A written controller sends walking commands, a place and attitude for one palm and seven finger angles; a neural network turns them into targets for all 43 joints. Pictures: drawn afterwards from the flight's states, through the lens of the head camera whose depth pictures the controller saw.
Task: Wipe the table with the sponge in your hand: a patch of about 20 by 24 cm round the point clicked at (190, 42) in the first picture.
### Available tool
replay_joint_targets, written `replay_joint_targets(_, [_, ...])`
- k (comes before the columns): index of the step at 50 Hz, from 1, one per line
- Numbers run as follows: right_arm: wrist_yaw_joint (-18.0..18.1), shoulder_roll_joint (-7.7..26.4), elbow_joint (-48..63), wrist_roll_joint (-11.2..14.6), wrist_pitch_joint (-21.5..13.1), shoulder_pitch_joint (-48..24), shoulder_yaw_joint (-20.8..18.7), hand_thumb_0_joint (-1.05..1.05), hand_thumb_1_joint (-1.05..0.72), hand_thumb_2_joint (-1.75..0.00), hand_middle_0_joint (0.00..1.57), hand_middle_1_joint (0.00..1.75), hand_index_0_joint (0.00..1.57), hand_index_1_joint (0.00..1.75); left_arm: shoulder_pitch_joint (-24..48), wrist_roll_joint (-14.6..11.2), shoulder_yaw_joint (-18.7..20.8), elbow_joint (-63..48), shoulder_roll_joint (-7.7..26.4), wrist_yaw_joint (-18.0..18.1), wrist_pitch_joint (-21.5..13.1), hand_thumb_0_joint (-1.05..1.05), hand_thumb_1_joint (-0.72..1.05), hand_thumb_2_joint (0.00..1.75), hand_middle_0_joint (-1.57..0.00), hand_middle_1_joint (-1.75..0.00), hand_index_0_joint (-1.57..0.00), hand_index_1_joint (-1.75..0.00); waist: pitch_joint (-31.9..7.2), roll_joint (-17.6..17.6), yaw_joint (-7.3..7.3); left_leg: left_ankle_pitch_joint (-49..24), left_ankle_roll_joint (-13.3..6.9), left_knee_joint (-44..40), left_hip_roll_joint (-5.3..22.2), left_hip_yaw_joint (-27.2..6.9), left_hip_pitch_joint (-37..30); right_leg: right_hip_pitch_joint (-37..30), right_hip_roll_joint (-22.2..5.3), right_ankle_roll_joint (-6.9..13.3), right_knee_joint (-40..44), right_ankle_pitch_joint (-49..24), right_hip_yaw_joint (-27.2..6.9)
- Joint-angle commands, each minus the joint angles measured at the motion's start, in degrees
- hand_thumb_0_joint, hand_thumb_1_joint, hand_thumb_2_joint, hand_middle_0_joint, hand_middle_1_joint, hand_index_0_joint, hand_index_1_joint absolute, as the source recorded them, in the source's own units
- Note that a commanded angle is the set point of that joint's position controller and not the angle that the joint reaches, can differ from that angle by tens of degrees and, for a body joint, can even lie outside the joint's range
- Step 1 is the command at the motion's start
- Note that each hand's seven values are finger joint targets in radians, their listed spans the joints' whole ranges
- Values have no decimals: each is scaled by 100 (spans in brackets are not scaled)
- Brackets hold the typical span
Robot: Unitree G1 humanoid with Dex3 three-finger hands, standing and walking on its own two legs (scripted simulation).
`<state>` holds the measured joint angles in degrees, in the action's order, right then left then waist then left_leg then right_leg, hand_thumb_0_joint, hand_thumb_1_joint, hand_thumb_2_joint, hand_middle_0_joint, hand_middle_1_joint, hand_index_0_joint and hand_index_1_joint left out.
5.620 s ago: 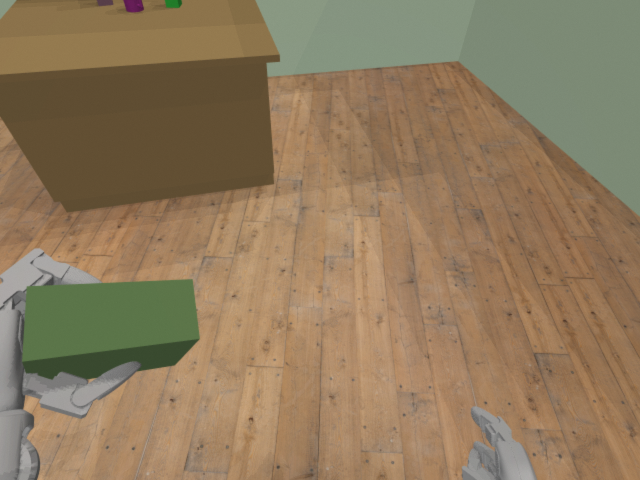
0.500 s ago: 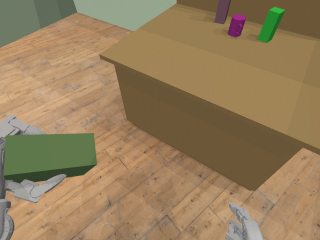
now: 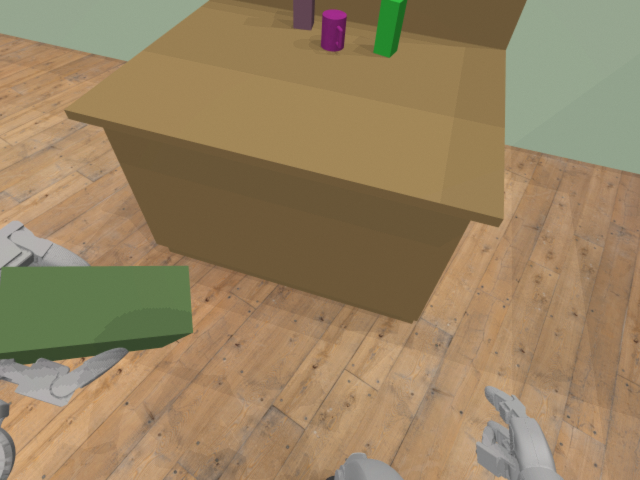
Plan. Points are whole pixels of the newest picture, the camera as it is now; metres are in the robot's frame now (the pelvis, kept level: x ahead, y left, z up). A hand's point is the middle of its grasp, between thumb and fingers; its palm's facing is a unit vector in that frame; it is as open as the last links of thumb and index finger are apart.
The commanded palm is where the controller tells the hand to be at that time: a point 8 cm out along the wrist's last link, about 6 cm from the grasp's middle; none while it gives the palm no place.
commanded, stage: turn to face it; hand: left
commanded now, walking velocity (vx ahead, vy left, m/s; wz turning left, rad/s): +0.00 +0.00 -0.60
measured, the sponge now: (126, 313) +0.23 +0.21 +0.15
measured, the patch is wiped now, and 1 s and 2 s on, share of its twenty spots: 0.00 0.00 0.00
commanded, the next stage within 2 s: take the last steps up to it in 0.90 s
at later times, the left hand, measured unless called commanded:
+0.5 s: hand (270, 319) +0.22 +0.07 +0.19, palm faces +0.02 -0.82 -0.57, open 10.2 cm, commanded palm +0.18 +0.14 +0.19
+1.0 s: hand (413, 411) +0.16 -0.04 +0.17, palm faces -0.15 -0.84 -0.52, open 10.2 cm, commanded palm +0.13 +0.04 +0.19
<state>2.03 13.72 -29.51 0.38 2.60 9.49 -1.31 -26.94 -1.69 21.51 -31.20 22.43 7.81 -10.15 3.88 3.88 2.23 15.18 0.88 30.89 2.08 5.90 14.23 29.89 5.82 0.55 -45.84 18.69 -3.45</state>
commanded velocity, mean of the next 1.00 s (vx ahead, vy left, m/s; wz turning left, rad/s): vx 0.01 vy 0.00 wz -0.44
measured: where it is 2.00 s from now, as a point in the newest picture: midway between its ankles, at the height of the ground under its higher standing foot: outside the picture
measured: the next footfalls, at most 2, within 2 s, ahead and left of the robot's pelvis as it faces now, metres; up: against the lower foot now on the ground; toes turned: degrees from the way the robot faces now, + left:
right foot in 0.24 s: +0.01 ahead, -0.17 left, +0.00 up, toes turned -16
left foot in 0.58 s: +0.02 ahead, +0.05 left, +0.00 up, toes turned -17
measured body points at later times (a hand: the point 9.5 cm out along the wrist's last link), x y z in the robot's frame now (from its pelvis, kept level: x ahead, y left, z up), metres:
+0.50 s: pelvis -0.07 -0.07 +0.00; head -0.01 -0.10 +0.45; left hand +0.21 +0.12 +0.22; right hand +0.00 -0.36 -0.10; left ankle -0.02 +0.07 -0.69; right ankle -0.03 -0.16 -0.73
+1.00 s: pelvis -0.15 -0.11 +0.00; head -0.12 -0.16 +0.45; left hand +0.16 +0.00 +0.20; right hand -0.12 -0.38 -0.11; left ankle -0.09 +0.03 -0.66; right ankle -0.14 -0.19 -0.73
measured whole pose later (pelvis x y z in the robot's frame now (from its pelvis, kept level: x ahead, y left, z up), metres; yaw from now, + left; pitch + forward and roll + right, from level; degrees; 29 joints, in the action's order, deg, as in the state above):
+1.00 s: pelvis -0.15 -0.11 +0.00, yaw -33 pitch +0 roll +2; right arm 1.0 10.6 -34.0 0.6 -1.5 8.2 1.1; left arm -28.6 -2.3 21.6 -30.5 22.3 8.0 -12.2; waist 7.4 -1.6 -1.1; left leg 25.3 4.3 63.3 3.2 2.0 26.9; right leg 20.5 1.8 5.3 -33.5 13.3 3.3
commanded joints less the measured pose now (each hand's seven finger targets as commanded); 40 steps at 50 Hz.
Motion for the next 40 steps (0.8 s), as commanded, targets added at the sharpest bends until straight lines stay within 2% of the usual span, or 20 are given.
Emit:
replay_joint_targets(1, [-55, 484, 757, 60, -528, -273, -193, 0, -90, -90, 20, 30, 20, 30, 497, 37, 383, -1101, 682, 80, -448, 0, 10, 130, -120, -160, -120, -160, -126, -1688, -85, 89, -875, -1523, 2030, -794, 180, 510, -666, -340, -2359, 700, 232])
replay_joint_targets(4, [-110, 577, 693, 96, -669, -73, -191, 0, -90, -90, 20, 30, 20, 30, 761, 40, 221, -1178, 593, 99, -423, 0, 10, 130, -120, -160, -120, -160, -239, -1911, -140, -1216, -513, -1186, 1856, -84, -135, -135, -724, -441, -690, 603, 794])
replay_joint_targets(5, [-119, 613, 707, 85, -728, -14, -197, 0, -90, -90, 20, 30, 20, 30, 849, 35, 111, -1172, 516, 91, -427, 0, 10, 130, -120, -160, -120, -160, -292, -1957, -216, -1537, -454, -1099, 1852, -93, -136, -401, -655, -468, -285, 670, 944])
replay_joint_targets(10, [-193, 625, 709, 66, -896, 78, -186, 0, -90, -90, 20, 30, 20, 30, 850, 20, 348, -1038, 734, 88, -389, 0, 10, 130, -120, -160, -120, -160, -783, -1797, -166, -1697, -66, 193, 1663, 288, -197, -1884, -483, -345, 1806, -443, 1206])
replay_joint_targets(11, [-218, 548, 710, 97, -888, 83, -171, 0, -90, -90, 20, 30, 20, 30, 830, 43, 503, -1089, 924, 113, -425, 0, 10, 130, -120, -160, -120, -160, -976, -1199, -160, -1198, 88, 905, 1441, 416, 51, -2302, -899, -125, 2158, -1235, 727])
replay_joint_targets(12, [-197, 333, 780, 92, -857, -18, -109, 0, -90, -90, 20, 30, 20, 30, 653, 46, 821, -1107, 1293, 176, -498, 0, 10, 130, -120, -160, -120, -160, -1105, 207, -102, 503, 324, 2019, 836, 525, 1032, -2960, -1790, 374, 2146, -3601, -652])
replay_joint_targets(13, [-159, 312, 892, 122, -798, -229, -107, 0, -90, -90, 20, 30, 20, 30, 337, -102, 1106, -1036, 1449, 214, -443, 0, 10, 130, -120, -160, -120, -160, -1372, 1476, 66, 2125, 433, 3190, 258, 1, 1870, -2976, -2413, 830, 2225, -4724, -1999])
replay_joint_targets(14, [-193, 374, 852, 122, -700, -399, -156, 0, -90, -90, 20, 30, 20, 30, 52, -177, 1235, -1189, 1511, 212, -377, 0, 10, 130, -120, -160, -120, -160, -1593, 1233, 51, 1950, 423, 3755, 374, -651, 1940, -2947, -2522, 903, 2198, -4311, -2186])
replay_joint_targets(16, [-206, 160, 724, 56, -489, -435, 39, 0, -90, -90, 20, 30, 20, 30, -449, -248, 1388, -1616, 1400, 255, -485, 0, 10, 130, -120, -160, -120, -160, -1779, 313, -72, 1452, 464, 3885, 419, -745, 2238, -3524, -2274, 1012, 1824, -4408, -1482])
replay_joint_targets(17, [-200, 152, 718, 51, -417, -538, 35, 0, -90, -90, 20, 30, 20, 30, -523, -247, 1396, -1705, 1340, 264, -509, 0, 10, 130, -120, -160, -120, -160, -1692, 131, -101, 1335, 482, 3645, 401, -671, 2033, -3221, -2183, 970, 1907, -4262, -1327])
replay_joint_targets(19, [-164, 195, 653, 40, -314, -593, -28, 0, -90, -90, 20, 30, 20, 30, -648, -254, 1421, -1589, 1267, 266, -498, 0, 10, 130, -120, -160, -120, -160, -1585, 250, -163, 1243, 478, 2762, 402, -571, 1503, -2769, -2049, 954, 2042, -3773, -1183])
replay_joint_targets(23, [-140, 341, 697, 33, -238, -464, -89, 0, -90, -90, 20, 30, 20, 30, -733, -224, 1293, -1304, 1108, 255, -426, 0, 10, 130, -120, -160, -120, -160, -1413, 329, -65, 1036, 368, 1457, 138, -348, 782, -1989, -1836, 967, 2364, -2190, -1507])
replay_joint_targets(27, [-115, 488, 698, 91, -254, -212, -131, 0, -90, -90, 20, 30, 20, 30, -346, -172, 944, -1326, 983, 216, -366, 0, 10, 130, -120, -160, -120, -160, -1298, 125, -203, 387, 180, -323, 189, -349, -541, -1047, -1552, 532, 2302, -707, -1652])
replay_joint_targets(28, [-68, 584, 728, 66, -298, -205, -174, 0, -90, -90, 20, 30, 20, 30, -121, -147, 854, -1450, 963, 192, -410, 0, 10, 130, -120, -160, -120, -160, -1096, -326, -217, 499, -30, -832, 572, -671, -774, -582, -1214, 334, 1933, -236, -1505])
replay_joint_targets(30, [15, 681, 814, 61, -387, -283, -212, 0, -90, -90, 20, 30, 20, 30, -12, -58, 902, -1412, 1049, 156, -493, 0, 10, 130, -120, -160, -120, -160, -931, -2021, -79, -432, -835, -1493, 2198, -2016, -717, 170, -271, -153, -404, 1104, -192])
replay_joint_targets(31, [32, 550, 770, 7, -452, -336, -183, 0, -90, -90, 20, 30, 20, 30, -79, 6, 820, -1132, 990, 131, -473, 0, 10, 130, -120, -160, -120, -160, -809, -2185, -96, -126, -1069, -1684, 2510, -2114, 95, -23, -398, -245, -1731, 1118, 94])
replay_joint_targets(32, [5, 524, 781, 8, -504, -276, -207, 0, -90, -90, 20, 30, 20, 30, 149, 25, 621, -1261, 859, 92, -489, 0, 10, 130, -120, -160, -120, -160, -499, -1959, -160, -419, -1125, -1562, 2397, -1788, 462, -40, -608, -279, -2074, 907, 21])
replay_joint_targets(34, [-27, 516, 701, 81, -673, -286, -190, 0, -90, -90, 20, 30, 20, 30, 680, 27, 436, -1620, 859, 86, -518, 0, 10, 130, -120, -160, -120, -160, -459, -1767, -86, -975, -823, -1146, 2002, -672, 184, -83, -749, -348, -1400, 765, 382])
replay_joint_targets(38, [-96, 608, 625, 75, -954, -6, -189, 0, -90, -90, 20, 30, 20, 30, 671, 35, 318, -1257, 726, 137, -481, 0, 10, 130, -120, -160, -120, -160, -584, -1999, -170, -1307, -387, -465, 1659, -178, 221, -1286, -507, -372, 633, 528, 1046])
replay_joint_targets(40, [-101, 588, 627, 77, -1015, -2, -174, 0, -90, -90, 20, 30, 20, 30, 755, 61, 411, -1108, 806, 136, -454, 0, 10, 130, -120, -160, -120, -160, -622, -1625, -151, -727, -146, 256, 1425, -47, 553, -1980, -552, -290, 1661, -286, 1029])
